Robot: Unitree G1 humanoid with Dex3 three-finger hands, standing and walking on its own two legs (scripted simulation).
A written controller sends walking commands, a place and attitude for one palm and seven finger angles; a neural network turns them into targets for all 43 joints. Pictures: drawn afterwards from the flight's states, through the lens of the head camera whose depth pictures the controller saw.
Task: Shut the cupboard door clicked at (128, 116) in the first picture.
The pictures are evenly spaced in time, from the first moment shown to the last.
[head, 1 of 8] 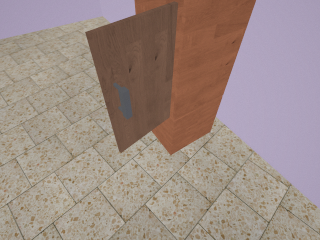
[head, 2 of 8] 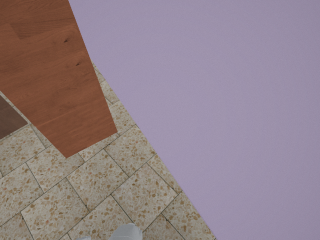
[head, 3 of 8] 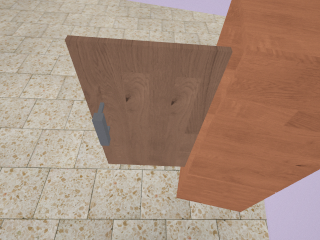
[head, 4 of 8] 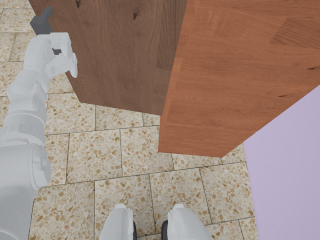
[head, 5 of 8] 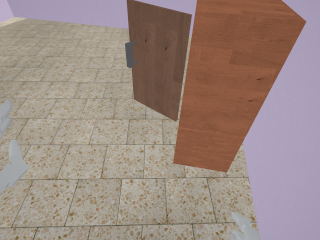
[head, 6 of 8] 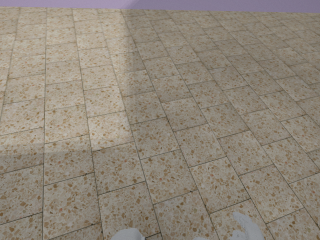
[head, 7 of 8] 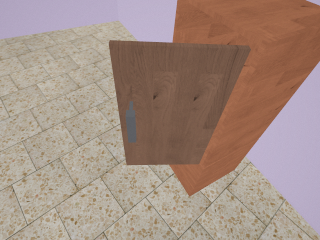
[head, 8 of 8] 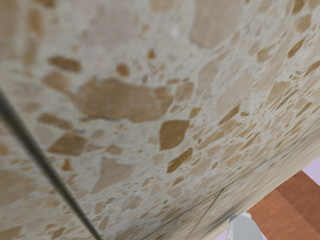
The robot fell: yes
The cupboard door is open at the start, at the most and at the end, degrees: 100 100 63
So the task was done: no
